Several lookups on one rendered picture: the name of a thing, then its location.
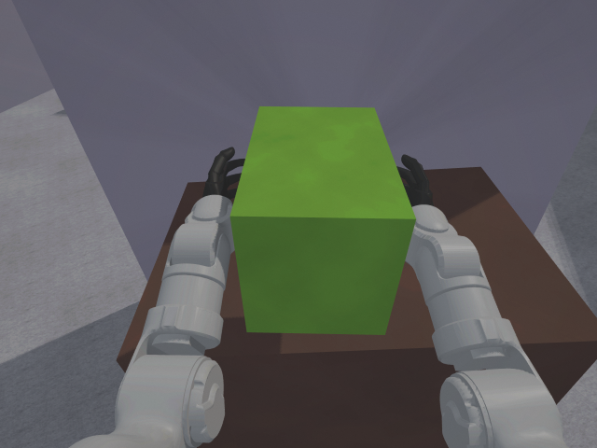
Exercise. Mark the pedestal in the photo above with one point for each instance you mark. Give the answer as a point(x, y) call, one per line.
point(306, 390)

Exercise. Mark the robot left hand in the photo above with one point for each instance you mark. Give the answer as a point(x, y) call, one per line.
point(217, 182)

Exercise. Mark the robot left upper arm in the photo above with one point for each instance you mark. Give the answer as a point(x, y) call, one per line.
point(166, 401)

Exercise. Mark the robot right hand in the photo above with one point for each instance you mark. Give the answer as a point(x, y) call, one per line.
point(418, 184)

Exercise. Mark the robot left forearm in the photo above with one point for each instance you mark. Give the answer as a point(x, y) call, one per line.
point(186, 320)

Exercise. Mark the robot right forearm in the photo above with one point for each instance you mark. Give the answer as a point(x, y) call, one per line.
point(470, 333)

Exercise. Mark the robot right upper arm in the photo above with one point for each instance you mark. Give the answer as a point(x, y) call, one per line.
point(499, 408)

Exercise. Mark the carton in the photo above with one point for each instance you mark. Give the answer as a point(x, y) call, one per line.
point(321, 222)

